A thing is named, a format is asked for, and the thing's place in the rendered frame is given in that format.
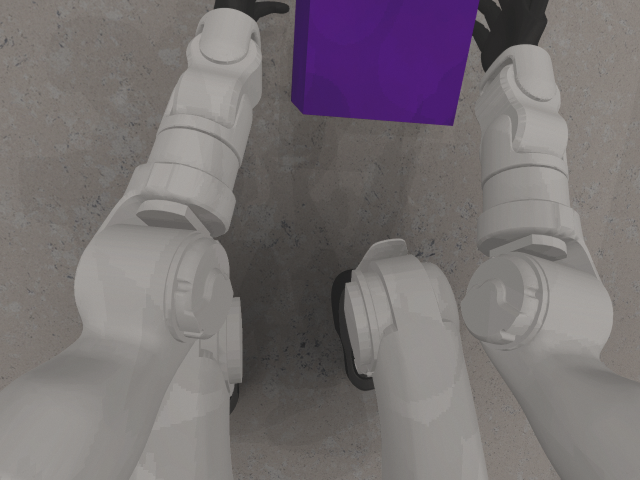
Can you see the carton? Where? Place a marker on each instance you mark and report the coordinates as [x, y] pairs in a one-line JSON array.
[[391, 60]]

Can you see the robot right upper arm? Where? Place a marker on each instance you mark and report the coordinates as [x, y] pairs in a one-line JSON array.
[[543, 325]]

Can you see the robot left upper arm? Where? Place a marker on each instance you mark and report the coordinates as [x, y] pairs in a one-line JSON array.
[[144, 294]]

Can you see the robot right hand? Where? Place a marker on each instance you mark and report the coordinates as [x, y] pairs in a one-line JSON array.
[[519, 22]]

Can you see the right robot foot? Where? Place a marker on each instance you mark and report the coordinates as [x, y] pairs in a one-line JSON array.
[[361, 381]]

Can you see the robot right thigh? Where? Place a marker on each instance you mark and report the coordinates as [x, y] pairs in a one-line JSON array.
[[429, 427]]

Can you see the right robot forearm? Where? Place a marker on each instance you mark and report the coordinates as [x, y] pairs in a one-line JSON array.
[[524, 172]]

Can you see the left robot forearm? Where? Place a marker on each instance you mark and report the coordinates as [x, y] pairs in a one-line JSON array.
[[188, 180]]

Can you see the robot left hand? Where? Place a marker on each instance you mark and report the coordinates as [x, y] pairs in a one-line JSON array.
[[252, 8]]

